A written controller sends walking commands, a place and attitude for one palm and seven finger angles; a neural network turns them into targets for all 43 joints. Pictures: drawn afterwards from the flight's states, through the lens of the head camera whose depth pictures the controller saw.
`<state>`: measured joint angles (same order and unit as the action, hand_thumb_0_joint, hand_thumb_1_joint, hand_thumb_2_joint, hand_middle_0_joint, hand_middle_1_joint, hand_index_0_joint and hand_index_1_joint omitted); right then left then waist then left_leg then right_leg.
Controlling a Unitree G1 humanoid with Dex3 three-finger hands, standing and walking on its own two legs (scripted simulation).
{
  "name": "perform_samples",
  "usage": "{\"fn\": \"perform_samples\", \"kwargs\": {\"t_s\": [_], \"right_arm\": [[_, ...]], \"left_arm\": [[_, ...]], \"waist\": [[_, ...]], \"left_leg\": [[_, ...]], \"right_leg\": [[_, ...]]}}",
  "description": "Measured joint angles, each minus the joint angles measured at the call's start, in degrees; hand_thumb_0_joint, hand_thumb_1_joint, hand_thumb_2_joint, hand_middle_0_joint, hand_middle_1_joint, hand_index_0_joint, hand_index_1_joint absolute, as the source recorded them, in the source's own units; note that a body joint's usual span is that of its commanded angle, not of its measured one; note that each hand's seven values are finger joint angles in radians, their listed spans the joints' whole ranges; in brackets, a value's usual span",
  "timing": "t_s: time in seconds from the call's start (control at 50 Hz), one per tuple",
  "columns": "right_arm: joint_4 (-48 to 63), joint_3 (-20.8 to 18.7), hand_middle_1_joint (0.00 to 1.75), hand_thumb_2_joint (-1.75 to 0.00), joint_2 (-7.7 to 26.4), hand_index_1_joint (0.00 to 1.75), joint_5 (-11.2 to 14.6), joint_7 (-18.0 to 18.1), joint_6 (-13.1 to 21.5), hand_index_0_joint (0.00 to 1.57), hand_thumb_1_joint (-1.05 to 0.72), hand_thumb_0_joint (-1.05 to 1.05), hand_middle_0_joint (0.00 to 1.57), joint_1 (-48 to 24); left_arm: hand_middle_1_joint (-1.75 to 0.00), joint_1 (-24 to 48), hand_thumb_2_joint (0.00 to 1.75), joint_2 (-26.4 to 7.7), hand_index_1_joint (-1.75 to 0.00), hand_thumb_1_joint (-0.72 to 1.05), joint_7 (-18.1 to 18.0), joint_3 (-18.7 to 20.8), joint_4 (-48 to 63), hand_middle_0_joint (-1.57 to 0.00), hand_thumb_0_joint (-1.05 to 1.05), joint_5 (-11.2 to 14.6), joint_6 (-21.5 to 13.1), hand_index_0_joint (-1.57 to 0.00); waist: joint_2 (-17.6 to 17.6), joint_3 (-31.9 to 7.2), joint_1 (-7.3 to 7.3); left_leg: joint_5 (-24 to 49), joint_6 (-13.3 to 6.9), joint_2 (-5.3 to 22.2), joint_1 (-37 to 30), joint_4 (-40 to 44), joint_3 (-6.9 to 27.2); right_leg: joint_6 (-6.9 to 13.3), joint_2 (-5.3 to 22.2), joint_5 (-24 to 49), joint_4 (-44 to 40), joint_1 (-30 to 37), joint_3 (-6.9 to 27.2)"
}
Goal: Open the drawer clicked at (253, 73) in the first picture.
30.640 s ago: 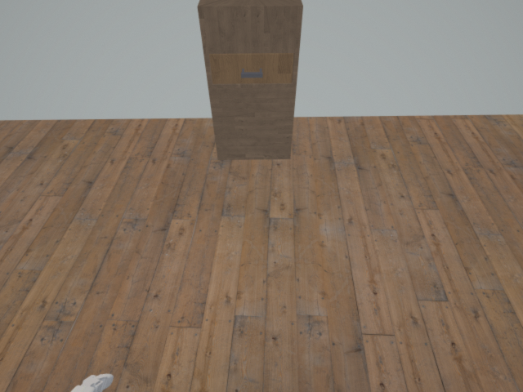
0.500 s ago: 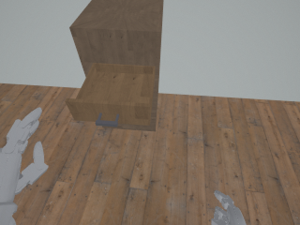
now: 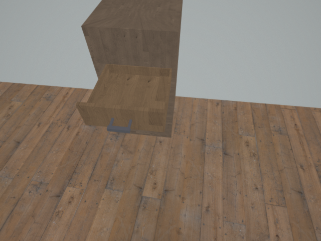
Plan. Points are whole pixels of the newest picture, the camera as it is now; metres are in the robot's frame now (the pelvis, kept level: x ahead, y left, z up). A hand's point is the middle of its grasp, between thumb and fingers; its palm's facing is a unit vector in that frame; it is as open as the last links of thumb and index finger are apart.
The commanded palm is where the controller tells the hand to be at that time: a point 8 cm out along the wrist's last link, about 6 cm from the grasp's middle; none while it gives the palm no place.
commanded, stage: let the arm hang, fingers relaxed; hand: left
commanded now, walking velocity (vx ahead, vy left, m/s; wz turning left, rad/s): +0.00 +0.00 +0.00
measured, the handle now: (120, 125) +0.59 +0.22 -0.21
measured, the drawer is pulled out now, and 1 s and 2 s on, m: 0.30 0.30 0.30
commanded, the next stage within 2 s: look to check the result in 0.56 s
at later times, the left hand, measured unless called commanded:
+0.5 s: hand out of the picture +0.00 +0.16 -0.17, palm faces +0.03 -0.98 -0.18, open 7.3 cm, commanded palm none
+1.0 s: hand out of the picture -0.01 +0.16 -0.17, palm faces +0.04 -0.98 -0.18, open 7.4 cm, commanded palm none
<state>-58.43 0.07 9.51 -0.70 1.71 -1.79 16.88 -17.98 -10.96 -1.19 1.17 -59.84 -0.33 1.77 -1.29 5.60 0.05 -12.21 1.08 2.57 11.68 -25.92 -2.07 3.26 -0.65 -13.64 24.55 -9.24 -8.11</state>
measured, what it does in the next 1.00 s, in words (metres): stands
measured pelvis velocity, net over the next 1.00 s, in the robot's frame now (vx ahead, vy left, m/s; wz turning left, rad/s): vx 0.01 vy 0.00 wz -0.02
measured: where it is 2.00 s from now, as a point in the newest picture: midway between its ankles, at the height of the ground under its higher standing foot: outside the picture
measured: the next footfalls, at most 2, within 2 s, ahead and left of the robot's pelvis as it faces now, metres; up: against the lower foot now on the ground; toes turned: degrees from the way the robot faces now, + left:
none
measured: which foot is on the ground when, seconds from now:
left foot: down 0.00-1.00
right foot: down 0.00-1.00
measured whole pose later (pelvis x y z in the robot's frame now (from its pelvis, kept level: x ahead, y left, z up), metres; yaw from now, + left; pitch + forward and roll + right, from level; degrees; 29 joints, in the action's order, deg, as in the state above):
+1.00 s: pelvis +0.01 +0.00 +0.00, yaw -1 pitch -2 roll +0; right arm -64.8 -0.4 5.9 -0.7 2.7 -0.4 17.0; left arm -17.0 -5.6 -2.1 0.8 -66.2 -0.3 -0.4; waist -1.3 3.9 -0.1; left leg -11.7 1.1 2.5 9.0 -22.7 -3.6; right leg 3.1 -0.7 -13.4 22.9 -7.9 -6.6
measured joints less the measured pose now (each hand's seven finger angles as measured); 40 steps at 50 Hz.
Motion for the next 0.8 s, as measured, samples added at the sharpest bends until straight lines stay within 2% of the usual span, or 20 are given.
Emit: {"fn": "perform_samples", "kwargs": {"t_s": [0.14, 0.32, 0.8], "right_arm": [[-2.82, 0.01, 0.29, -0.9, -0.93, 0.3, -0.1, 0.12, 0.26, 0.2, -0.93, 0.01, 0.19, -0.51], [-5.36, 0.26, 0.29, -0.9, -2.91, 0.3, -0.09, 0.36, 0.99, 0.2, -0.92, 0.0, 0.19, 0.78], [-6.31, -0.33, 0.29, -0.9, -3.86, 0.3, 0.05, 0.94, 1.56, 0.2, -0.91, 0.0, 0.19, 0.69]], "left_arm": [[-0.3, 0.75, 0.9, 2.09, -0.3, 0.91, -0.3, -0.58, -3.57, -0.2, 0.0, 0.05, -0.76, -0.2], [-0.3, 2.41, 0.9, 4.34, -0.3, 0.91, -0.6, -0.73, -5.03, -0.2, 0.0, -0.07, -1.48, -0.2], [-0.3, 0.86, 0.9, 5.18, -0.3, 0.91, -0.92, -0.21, -6.44, -0.2, 0.0, 0.0, -1.98, -0.2]], "waist": [[-1.26, -0.66, -0.1], [-0.12, -1.57, -0.36], [-0.05, -1.85, -0.19]], "left_leg": [[1.03, -0.24, -0.16, -0.94, 1.85, -0.6], [1.21, -0.27, -0.31, -1.6, 2.76, -1.03], [0.69, -0.23, -0.35, -2.42, 3.18, -1.6]], "right_leg": [[-0.22, 0.05, 1.06, -1.54, 0.6, 0.55], [-0.31, 0.19, 0.98, -1.67, 0.75, 0.97], [-0.38, 0.23, 0.32, -1.42, 1.05, 1.56]]}}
